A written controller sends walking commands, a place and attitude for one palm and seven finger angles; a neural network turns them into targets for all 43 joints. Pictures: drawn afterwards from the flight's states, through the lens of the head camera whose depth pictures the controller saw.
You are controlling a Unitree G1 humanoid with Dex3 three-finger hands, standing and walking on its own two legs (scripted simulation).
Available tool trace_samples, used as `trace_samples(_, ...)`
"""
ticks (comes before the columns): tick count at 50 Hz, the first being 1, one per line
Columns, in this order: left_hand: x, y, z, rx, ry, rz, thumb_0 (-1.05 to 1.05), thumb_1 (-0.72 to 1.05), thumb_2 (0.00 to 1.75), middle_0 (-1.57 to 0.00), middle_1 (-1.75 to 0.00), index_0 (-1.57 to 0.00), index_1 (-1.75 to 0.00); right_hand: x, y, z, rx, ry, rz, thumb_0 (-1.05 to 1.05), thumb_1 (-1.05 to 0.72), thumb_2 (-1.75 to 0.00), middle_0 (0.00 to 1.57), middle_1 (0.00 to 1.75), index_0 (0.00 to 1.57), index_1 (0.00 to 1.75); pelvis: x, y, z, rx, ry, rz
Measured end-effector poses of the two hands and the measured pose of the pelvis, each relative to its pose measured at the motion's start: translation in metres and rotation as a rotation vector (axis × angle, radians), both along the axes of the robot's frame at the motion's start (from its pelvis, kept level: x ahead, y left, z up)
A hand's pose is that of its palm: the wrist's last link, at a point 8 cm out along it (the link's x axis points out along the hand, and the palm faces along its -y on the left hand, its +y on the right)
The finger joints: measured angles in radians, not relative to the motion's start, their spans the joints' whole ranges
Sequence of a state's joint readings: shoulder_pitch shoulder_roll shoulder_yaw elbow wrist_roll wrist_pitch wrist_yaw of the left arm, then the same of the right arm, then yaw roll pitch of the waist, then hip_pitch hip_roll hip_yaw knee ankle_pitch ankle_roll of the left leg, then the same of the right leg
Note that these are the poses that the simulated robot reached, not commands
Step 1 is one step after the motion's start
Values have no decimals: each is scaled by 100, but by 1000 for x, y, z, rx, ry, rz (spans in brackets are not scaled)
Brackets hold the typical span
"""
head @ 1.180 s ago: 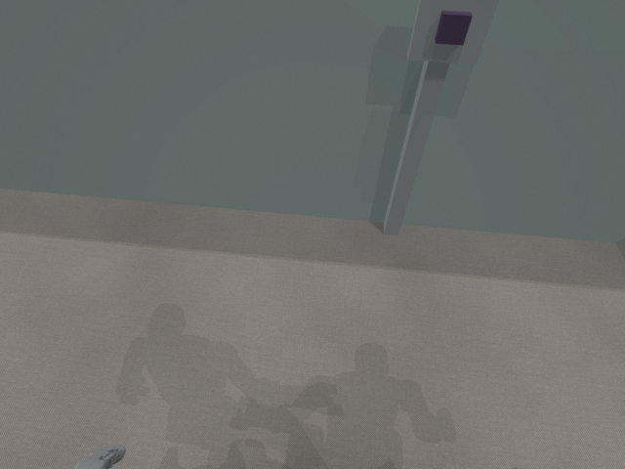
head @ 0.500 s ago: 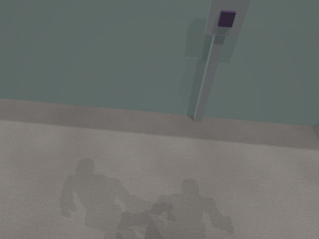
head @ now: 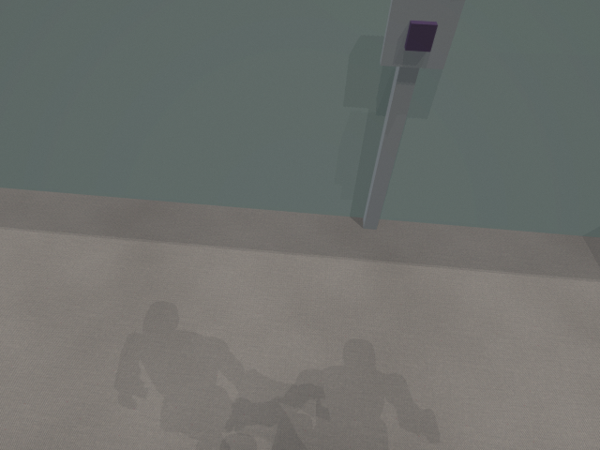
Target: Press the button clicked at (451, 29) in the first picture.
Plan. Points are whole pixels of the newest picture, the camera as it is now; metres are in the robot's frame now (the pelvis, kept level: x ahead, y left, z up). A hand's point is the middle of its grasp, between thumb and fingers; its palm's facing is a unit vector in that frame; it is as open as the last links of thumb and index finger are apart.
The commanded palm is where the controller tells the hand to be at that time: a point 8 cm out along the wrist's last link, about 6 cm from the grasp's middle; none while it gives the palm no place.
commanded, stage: look at it before walking up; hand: left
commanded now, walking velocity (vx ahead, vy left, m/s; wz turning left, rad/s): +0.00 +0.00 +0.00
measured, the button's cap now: (420, 35) +1.13 -0.27 +0.08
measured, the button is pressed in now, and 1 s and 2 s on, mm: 0 0 0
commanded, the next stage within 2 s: walk to a spot facing it in 0.26 s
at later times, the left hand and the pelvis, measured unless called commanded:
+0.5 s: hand out of the picture +0.07 +0.24 -0.16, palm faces -0.04 -0.94 -0.33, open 7.4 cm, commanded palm none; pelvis +0.00 +0.00 +0.00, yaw -2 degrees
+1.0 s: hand out of the picture +0.06 +0.16 -0.17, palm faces -0.22 -0.95 -0.23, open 7.4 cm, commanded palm none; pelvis -0.02 -0.02 +0.00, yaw -17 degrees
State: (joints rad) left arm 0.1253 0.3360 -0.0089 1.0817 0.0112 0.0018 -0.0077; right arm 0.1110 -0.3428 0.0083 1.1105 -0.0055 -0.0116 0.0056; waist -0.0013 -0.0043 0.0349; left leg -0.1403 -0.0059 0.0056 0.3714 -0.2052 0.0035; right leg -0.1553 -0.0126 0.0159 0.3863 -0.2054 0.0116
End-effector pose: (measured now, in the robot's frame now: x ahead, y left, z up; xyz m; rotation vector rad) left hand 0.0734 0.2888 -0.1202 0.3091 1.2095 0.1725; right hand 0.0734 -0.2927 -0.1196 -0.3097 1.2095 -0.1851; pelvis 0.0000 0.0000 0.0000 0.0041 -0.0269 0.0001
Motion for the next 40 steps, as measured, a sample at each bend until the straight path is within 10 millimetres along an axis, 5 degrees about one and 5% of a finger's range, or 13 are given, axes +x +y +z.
trace_samples(24,-5,-3,-2,10,33,12,0,91,90,-20,-30,-20,-30,6,-2,-2,-1,-10,-12,1,-91,-89,20,30,21,30,3,-4,-1,1,7,-25)
trace_samples(32,-6,-33,-20,-30,82,-48,0,91,90,-20,-30,-20,-30,-17,13,-23,66,-35,-108,0,-91,-89,20,30,21,30,-6,-11,-14,29,13,-115)
trace_samples(37,-9,-63,-29,-44,81,-84,0,91,90,-20,-30,-20,-30,-41,8,-49,119,-16,-175,0,-91,-89,20,30,21,30,-12,-26,-28,23,4,-167)
trace_samples(40,-16,-77,-25,-56,84,-85,0,91,90,-20,-30,-20,-30,-54,6,-48,129,19,-205,1,-91,-89,20,30,21,30,-16,-29,-23,21,15,-182)
